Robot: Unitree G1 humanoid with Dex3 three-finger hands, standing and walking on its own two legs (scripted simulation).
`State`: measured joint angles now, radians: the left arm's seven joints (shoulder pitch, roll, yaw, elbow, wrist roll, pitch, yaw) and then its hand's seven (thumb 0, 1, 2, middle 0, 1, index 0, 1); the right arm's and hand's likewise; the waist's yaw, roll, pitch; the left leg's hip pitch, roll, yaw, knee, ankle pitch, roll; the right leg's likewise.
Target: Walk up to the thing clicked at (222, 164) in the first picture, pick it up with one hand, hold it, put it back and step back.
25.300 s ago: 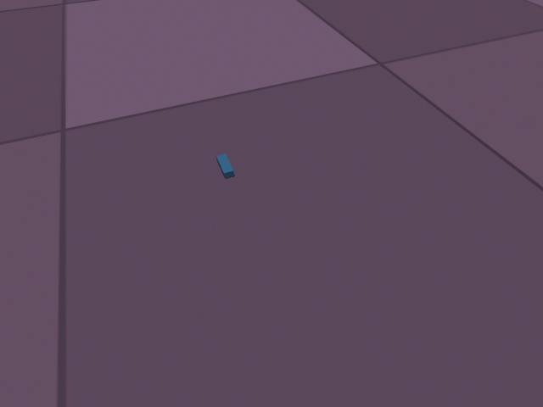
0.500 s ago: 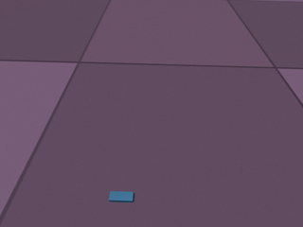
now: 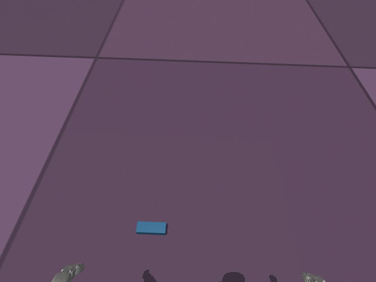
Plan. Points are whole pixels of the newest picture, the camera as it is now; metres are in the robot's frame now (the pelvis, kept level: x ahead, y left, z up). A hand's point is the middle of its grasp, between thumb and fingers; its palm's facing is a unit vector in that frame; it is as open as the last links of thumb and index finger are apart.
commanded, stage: rise first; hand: left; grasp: from above
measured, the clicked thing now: (151, 228) +0.43 +0.20 -0.76
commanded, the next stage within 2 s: none
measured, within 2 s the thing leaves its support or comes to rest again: neither
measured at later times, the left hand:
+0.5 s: hand out of the picture +0.13 +0.25 -0.22, palm faces -0.13 -0.90 -0.42, open 13.9 cm
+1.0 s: hand (104, 273) +0.18 +0.28 -0.36, palm faces -0.43 -0.63 -0.64, open 14.1 cm
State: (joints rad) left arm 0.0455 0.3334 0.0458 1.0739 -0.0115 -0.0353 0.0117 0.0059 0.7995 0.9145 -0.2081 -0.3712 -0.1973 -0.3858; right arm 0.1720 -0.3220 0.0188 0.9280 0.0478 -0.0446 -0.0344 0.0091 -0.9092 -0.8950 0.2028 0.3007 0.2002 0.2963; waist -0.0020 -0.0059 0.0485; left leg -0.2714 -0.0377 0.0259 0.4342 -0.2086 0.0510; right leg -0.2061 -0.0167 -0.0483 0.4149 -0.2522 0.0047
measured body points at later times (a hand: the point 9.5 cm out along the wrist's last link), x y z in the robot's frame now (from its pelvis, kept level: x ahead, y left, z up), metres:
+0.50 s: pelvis -0.01 -0.01 -0.08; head +0.08 +0.00 +0.36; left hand +0.14 +0.30 -0.19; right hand +0.13 -0.28 -0.17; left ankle +0.01 +0.08 -0.74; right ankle -0.02 -0.12 -0.74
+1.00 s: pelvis -0.05 -0.02 -0.22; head +0.12 +0.00 +0.20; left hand +0.20 +0.31 -0.32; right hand +0.15 -0.28 -0.32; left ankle +0.01 +0.08 -0.74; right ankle -0.03 -0.12 -0.74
